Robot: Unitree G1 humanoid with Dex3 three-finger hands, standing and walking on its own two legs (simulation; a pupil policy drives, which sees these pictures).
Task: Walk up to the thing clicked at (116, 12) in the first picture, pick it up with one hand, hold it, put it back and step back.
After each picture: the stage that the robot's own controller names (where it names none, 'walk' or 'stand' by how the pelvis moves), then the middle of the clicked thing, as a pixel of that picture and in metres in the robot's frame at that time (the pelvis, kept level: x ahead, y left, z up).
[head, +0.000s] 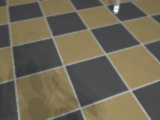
stand; (117, 5) +2.17 -0.58 -0.65
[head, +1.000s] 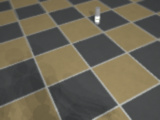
walk; (97, 15) +2.08 -0.13 -0.63
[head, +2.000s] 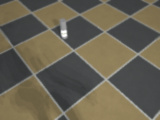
walk; (63, 29) +1.47 +0.24 -0.65
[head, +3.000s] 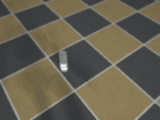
walk; (63, 61) +0.96 +0.19 -0.64
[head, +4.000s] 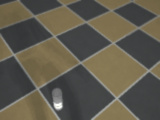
walk; (57, 99) +0.57 +0.15 -0.63
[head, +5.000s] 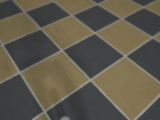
stand; out of the picture +0.37 +0.12 -0.64
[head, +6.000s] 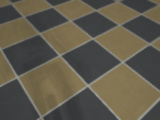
stand; out of the picture +0.36 +0.13 -0.65
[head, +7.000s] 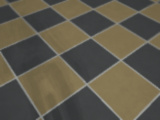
stand; out of the picture +0.37 +0.14 -0.66
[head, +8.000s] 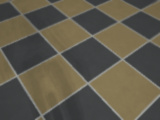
stand; out of the picture +0.36 +0.13 -0.66
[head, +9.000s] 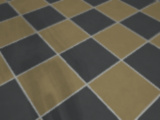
stand; out of the picture +0.35 +0.14 -0.66
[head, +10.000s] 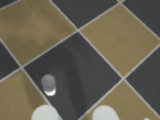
go down; (49, 86) +0.41 +0.13 -0.45
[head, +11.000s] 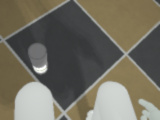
go down; (39, 61) +0.45 +0.17 -0.28
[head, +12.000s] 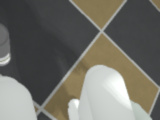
close in; out of the picture +0.43 +0.21 -0.18
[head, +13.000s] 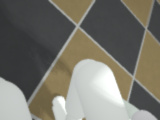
close; out of the picture +0.43 +0.23 -0.16
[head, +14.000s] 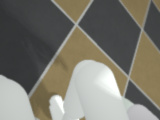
lift; out of the picture +0.41 +0.23 -0.16
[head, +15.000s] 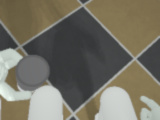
lift; (29, 79) +0.32 +0.18 -0.02
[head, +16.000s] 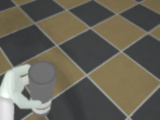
hold; (41, 93) +0.29 +0.14 +0.04
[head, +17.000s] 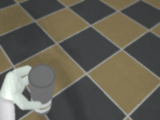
hold; (42, 94) +0.30 +0.14 +0.02
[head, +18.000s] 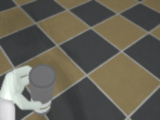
hold; (42, 94) +0.30 +0.14 +0.03
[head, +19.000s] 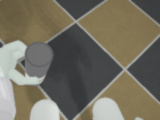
crouch; (36, 68) +0.38 +0.14 -0.05
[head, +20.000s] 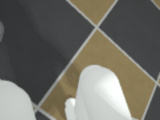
lower; out of the picture +0.43 +0.22 -0.15
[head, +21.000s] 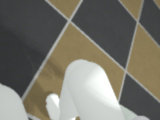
lower; out of the picture +0.44 +0.24 -0.17
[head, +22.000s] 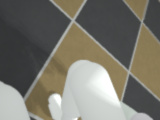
lower; out of the picture +0.44 +0.24 -0.17
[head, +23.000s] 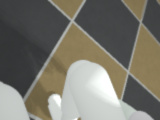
lower; out of the picture +0.45 +0.24 -0.17
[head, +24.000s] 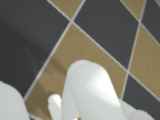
loosen; out of the picture +0.45 +0.24 -0.16
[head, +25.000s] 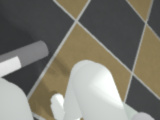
open; (15, 60) +0.41 +0.09 -0.26
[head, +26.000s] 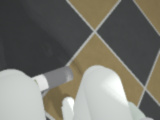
stand; (43, 82) +0.32 +0.03 -0.27
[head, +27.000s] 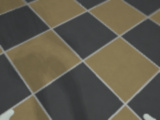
stand; out of the picture +0.16 -0.04 -0.63
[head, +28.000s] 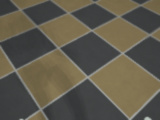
stand; out of the picture +0.16 -0.04 -0.69
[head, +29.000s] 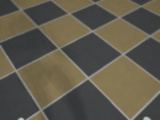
stand; out of the picture +0.15 -0.04 -0.69
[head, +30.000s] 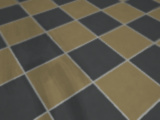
stand; out of the picture +0.18 -0.06 -0.74
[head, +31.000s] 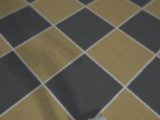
walk; out of the picture +0.31 -0.07 -0.72
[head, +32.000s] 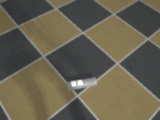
walk; (81, 83) +0.64 -0.04 -0.71
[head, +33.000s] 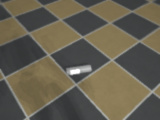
stand; (78, 69) +0.99 +0.06 -0.73
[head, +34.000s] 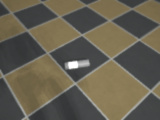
stand; (76, 64) +1.03 +0.04 -0.75
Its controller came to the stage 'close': yes
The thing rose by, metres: 0.67
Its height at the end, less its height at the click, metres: -0.09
